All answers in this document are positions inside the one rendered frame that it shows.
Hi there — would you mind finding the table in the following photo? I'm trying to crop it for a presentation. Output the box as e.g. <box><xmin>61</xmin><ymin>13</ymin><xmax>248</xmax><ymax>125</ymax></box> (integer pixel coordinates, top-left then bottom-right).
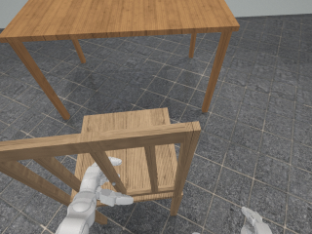
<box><xmin>0</xmin><ymin>0</ymin><xmax>240</xmax><ymax>120</ymax></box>

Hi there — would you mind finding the chair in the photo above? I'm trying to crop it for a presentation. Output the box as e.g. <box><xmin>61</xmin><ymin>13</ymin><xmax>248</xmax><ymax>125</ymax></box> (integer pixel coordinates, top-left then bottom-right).
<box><xmin>0</xmin><ymin>107</ymin><xmax>202</xmax><ymax>225</ymax></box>

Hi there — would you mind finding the left robot forearm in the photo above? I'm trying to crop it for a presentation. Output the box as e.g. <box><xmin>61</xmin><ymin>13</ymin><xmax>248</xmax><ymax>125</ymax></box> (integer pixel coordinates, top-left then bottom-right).
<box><xmin>55</xmin><ymin>190</ymin><xmax>97</xmax><ymax>234</ymax></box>

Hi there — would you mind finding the robot right hand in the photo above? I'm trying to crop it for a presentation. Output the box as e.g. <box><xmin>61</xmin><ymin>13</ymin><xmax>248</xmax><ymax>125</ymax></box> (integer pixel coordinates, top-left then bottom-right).
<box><xmin>240</xmin><ymin>207</ymin><xmax>273</xmax><ymax>234</ymax></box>

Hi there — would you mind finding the robot left hand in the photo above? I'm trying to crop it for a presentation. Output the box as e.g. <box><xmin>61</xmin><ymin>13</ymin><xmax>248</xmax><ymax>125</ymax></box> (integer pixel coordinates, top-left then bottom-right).
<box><xmin>79</xmin><ymin>156</ymin><xmax>134</xmax><ymax>207</ymax></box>

